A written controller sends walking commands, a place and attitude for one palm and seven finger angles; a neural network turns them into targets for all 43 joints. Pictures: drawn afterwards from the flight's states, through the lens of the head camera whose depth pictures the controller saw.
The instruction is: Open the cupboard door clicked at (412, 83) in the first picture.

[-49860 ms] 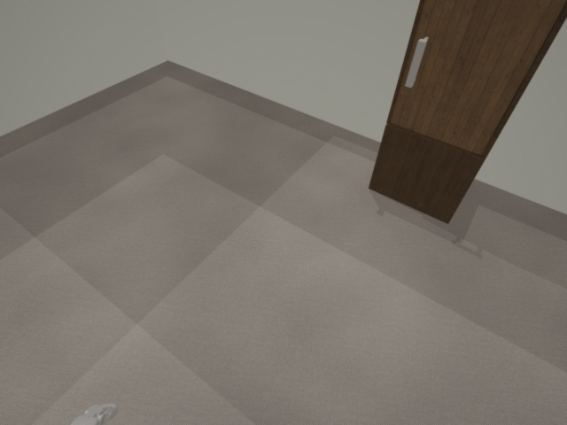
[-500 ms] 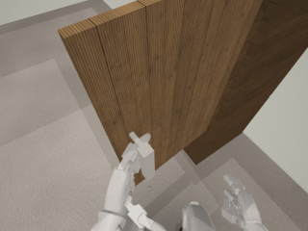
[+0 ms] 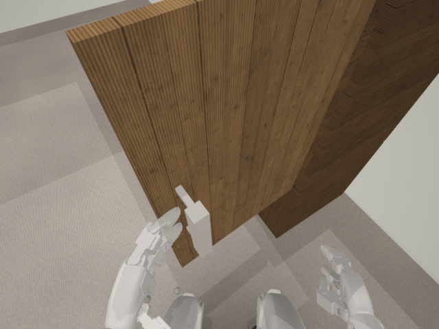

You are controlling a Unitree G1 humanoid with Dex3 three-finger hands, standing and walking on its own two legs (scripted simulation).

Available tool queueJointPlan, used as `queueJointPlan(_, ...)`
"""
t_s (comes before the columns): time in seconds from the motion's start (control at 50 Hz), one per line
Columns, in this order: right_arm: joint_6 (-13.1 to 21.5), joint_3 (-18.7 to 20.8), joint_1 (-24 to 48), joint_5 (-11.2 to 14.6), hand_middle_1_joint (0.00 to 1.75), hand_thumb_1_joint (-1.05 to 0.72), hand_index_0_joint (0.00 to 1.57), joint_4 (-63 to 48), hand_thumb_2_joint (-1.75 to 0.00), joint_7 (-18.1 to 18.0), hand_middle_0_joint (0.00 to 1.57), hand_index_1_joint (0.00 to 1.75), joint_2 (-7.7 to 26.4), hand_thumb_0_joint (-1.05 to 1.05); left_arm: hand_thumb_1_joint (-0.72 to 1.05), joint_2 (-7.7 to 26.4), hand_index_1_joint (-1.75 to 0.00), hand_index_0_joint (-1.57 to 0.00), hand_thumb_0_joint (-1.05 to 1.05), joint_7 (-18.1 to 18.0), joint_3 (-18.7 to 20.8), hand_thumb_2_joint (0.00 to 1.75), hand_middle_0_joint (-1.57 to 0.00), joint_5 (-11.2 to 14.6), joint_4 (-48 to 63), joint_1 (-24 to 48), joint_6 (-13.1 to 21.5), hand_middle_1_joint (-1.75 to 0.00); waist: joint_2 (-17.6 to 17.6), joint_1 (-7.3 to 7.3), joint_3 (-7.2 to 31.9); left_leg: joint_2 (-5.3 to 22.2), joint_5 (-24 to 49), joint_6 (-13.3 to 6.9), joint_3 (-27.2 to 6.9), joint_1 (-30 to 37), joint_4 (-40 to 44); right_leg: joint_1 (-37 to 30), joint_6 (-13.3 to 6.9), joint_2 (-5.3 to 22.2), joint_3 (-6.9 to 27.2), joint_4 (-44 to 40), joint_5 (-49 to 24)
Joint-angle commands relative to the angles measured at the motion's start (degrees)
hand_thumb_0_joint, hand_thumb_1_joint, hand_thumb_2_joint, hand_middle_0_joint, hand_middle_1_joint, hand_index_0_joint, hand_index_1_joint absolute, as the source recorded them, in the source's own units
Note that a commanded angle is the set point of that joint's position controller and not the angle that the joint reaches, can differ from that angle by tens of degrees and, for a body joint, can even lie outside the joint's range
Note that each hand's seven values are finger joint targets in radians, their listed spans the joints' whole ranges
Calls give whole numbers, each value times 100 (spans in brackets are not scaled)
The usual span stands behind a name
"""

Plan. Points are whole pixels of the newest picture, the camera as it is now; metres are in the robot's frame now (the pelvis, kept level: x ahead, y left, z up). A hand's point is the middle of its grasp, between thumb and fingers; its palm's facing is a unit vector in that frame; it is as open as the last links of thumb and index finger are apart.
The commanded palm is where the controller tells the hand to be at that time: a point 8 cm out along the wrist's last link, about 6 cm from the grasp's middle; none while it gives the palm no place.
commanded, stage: slide the hand sideways off the handle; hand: left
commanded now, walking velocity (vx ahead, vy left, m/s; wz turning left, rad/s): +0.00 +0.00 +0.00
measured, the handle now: (193, 223) +0.28 +0.07 +0.06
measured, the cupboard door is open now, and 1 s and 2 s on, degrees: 94 93 93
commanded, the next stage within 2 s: draw the hand back to the body in 0.36 s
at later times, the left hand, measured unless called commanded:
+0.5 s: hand (139, 312) +0.15 +0.12 +0.06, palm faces -0.13 -0.99 +0.02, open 16.3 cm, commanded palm +0.12 +0.18 +0.07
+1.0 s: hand (68, 281) +0.17 +0.18 +0.15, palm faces -0.07 -0.99 -0.13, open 16.1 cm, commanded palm +0.14 +0.24 +0.17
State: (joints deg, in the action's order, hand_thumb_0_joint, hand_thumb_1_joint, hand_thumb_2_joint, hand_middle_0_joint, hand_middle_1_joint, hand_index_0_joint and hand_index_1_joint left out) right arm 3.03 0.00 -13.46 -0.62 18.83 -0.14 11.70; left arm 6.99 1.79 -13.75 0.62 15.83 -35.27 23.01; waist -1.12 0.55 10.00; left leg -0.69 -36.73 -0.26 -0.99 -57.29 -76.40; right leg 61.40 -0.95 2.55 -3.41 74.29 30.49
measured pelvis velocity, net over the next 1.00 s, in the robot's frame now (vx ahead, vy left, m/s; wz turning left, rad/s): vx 0.01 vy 0.02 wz -0.01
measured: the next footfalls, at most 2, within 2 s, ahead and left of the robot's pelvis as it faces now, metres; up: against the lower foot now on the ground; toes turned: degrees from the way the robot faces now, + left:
none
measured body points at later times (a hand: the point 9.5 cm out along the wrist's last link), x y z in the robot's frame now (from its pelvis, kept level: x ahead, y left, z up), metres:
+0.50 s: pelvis -0.01 +0.00 -0.01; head +0.06 +0.00 +0.43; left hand +0.15 +0.18 +0.06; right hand +0.21 -0.23 -0.07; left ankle +0.00 +0.12 -0.62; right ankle +0.05 -0.12 -0.62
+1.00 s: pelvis +0.01 +0.02 +0.05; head +0.02 +0.03 +0.50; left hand +0.17 +0.23 +0.16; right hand +0.19 -0.21 +0.01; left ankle +0.00 +0.12 -0.62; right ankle +0.05 -0.12 -0.62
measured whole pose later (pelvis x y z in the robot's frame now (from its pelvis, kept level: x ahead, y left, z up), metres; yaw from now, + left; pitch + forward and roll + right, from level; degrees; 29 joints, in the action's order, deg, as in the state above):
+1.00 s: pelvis +0.01 +0.02 +0.05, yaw -1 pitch +9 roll -3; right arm 3.7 -0.8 -18.4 3.3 19.1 -4.5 12.6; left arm 17.2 9.5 4.5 11.8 29.0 -42.2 11.0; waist -2.1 0.6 10.0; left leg 0.2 -33.2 -1.7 -1.4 -40.6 -64.3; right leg 42.9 0.8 1.2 -3.9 59.1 25.5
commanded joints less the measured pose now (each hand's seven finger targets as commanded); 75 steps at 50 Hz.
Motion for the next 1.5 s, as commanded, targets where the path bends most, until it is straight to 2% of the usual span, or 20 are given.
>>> queueJointPlan(0.0, 274, 296, 275, 64, 30, -90, 20, -948, -90, -93, 20, 30, 504, 0, -50, 203, -30, -15, 0, 126, 546, 30, -15, 304, 1231, -617, 420, -30, 448, 17, 1161, -185, 1217, -36, -23, 76, 1101, -1683, -90, -204, 270, -1161, -940)
queueJointPlan(0.22, 271, 421, 454, 149, 30, -90, 20, -824, -90, -247, 20, 30, 488, 0, -50, 600, -30, -15, 0, 812, 1243, 30, -15, 821, 1294, -1109, 620, -30, 460, 101, 1201, -173, 1318, -39, 15, -248, 806, -1883, -60, -162, 523, -1163, -1077)
queueJointPlan(0.34, 368, 398, 454, 177, 30, -90, 20, -796, -90, -314, 20, 30, 591, 0, -50, 531, -30, -15, 0, 1274, 1137, 30, -15, 1104, 1331, -667, 668, -30, 387, -110, 920, -155, 932, -88, -4, -372, 666, -1407, -43, -168, 547, -1272, -275)
queueJointPlan(0.38, 429, 406, 417, 180, 30, -90, 20, -793, -90, -326, 20, 30, 609, 0, -50, 541, -30, -15, 0, 1359, 1166, 30, -15, 1198, 1422, -687, 660, -30, 314, -70, 1113, -155, 972, -89, -30, -324, 653, -1391, -63, -187, 500, -1193, -278)
queueJointPlan(0.44, 430, 419, 406, 186, 30, -90, 20, -822, -90, -340, 20, 30, 648, 0, -50, 664, -30, -15, 0, 1328, 1247, 30, -15, 1176, 1463, -637, 538, -30, 302, -42, 1160, -132, 963, -90, -70, -246, 715, -1259, -76, -222, 384, -1096, -222)
queueJointPlan(0.52, 269, 406, 340, 258, 30, -90, 20, -1077, -90, -374, 20, 30, 630, 0, -50, 1171, -30, -15, 0, 1021, 1701, 30, -15, 1137, 2319, -892, 140, -30, -209, 256, 1581, -130, 1200, -49, -83, 316, 1266, -1754, -109, -271, 243, -1202, -491)
queueJointPlan(0.58, 121, 367, 263, 325, 30, -90, 20, -1166, -90, -375, 20, 30, 575, 0, -50, 968, -30, -15, 0, 872, 1593, 30, -15, 1094, 2435, -965, -269, -30, -130, 107, 1092, -141, 1086, -50, -115, 603, 1619, -1797, -62, -318, 62, -1490, -444)
queueJointPlan(0.64, 82, 326, 237, 359, 30, -90, 20, -1175, -90, -413, 20, 30, 604, 0, -50, 816, -30, -15, 0, 833, 1557, 30, -15, 1145, 2232, -1024, -550, -30, 261, -24, 666, -108, 861, -72, -169, 672, 1848, -1876, -21, -353, -14, -1820, -172)
queueJointPlan(0.72, 152, 232, 213, 355, 30, -90, 20, -1122, -90, -466, 20, 30, 679, 0, -50, 918, -30, -15, 0, 889, 1610, 30, -15, 1198, 1988, -802, -699, -30, 314, -118, 108, -91, 457, -79, -220, 714, 2120, -1929, -16, -334, 11, -2180, 272)
queueJointPlan(0.82, 289, 190, 128, 352, 30, -90, 20, -1075, -90, -483, 20, 30, 688, 0, -50, 1393, -30, -15, 0, 917, 2145, 30, -15, 1255, 2321, -705, -588, -30, -107, 41, 315, -78, 777, -54, -204, 1166, 2381, -2323, -65, -355, 0, -2252, -139)
queueJointPlan(0.88, 383, 152, 88, 402, 30, -90, 20, -1075, -90, -439, 20, 30, 659, 0, -43, 1354, -30, -15, 0, 928, 2185, 33, -15, 1369, 2687, -778, -552, -30, -561, 103, 470, -45, 1253, 6, -242, 1611, 2601, -2521, -82, -389, -132, -2211, -656)
queueJointPlan(0.94, 487, 143, 100, 430, 30, -90, 20, -968, -90, -398, 20, 30, 679, 0, -32, 1334, -30, -16, 0, 983, 2256, 37, -16, 1493, 2694, -811, -643, -30, -537, 62, 439, -9, 1752, 40, -281, 1874, 2706, -2718, -70, -429, -196, -2308, -1075)
queueJointPlan(0.96, 339, 186, -76, 338, 30, -90, 20, -1053, -90, -617, 20, 30, 654, 0, -29, 2120, -30, -16, 0, 117, 2495, 39, -16, 565, 2939, -1192, -1238, -30, -551, 402, 687, 203, 2047, 60, -326, 2024, 3176, -3060, -105, -261, 101, -2448, -1107)
queueJointPlan(0.98, 305, 117, -66, 300, 30, -90, 20, -1102, -90, -669, 20, 30, 568, 0, -26, 1514, -30, -16, 0, -240, 2158, 40, -16, 466, 3167, -1315, -1560, -30, -695, 233, 374, 180, 2133, 104, -325, 2097, 3252, -3048, -82, -260, 34, -2535, -1116)
queueJointPlan(1.04, 221, 89, -125, 270, 30, -90, 20, -866, -90, -672, 20, 30, 573, 0, -15, 1327, -30, -16, 0, -660, 2078, 45, -16, 266, 2814, -1265, -2022, -30, -480, 127, -110, 260, 2433, 140, -346, 2180, 3355, -3200, -55, -259, -49, -2731, -1267)
queueJointPlan(1.12, 261, 53, -32, 233, 30, -90, 20, -755, -90, -726, 20, 30, 638, 0, -1, 1729, -30, -17, 0, -957, 2431, 51, -17, 129, 2843, -769, -2162, -30, 40, 153, -86, 252, 2555, 53, -272, 2556, 3544, -3678, -52, -247, -38, -3095, -1517)
queueJointPlan(1.24, 558, -72, 58, 217, 30, -90, 20, -465, -90, -750, 20, 30, 658, 0, 20, 1936, -30, -18, 0, -1126, 2669, 60, -18, 97, 3072, -41, -2120, -30, -529, 171, -259, 249, 2667, 82, -319, 3118, 4008, -4047, -51, -186, 11, -3436, -1568)
queueJointPlan(1.34, 695, -73, 205, 205, 30, -90, 20, -161, -90, -726, 20, 30, 655, 0, 37, 2025, -30, -18, 0, -1142, 3069, 68, -18, 164, 2596, 191, -2100, -30, -71, 221, -532, 231, 2773, 41, -205, 3336, 4293, -4451, -35, -200, 7, -3801, -1833)
queueJointPlan(1.42, 761, -53, 358, 209, 30, -90, 20, 44, -90, -700, 20, 30, 669, 0, 51, 2204, -30, -19, 0, -1115, 3451, 74, -19, 204, 2357, 564, -2001, -30, -50, 294, -627, 192, 2749, -6, -111, 3527, 4520, -4777, -40, -185, 43, -4092, -1995)
queueJointPlan(1.48, 828, -42, 430, 188, 30, -90, 20, 161, -90, -662, 20, 30, 660, 0, 62, 2283, -30, -19, 0, -1082, 3628, 78, -19, 239, 2522, 832, -1889, -30, -348, 309, -510, 165, 2907, -10, -25, 3799, 4648, -4995, -36, -165, 88, -4239, -2191)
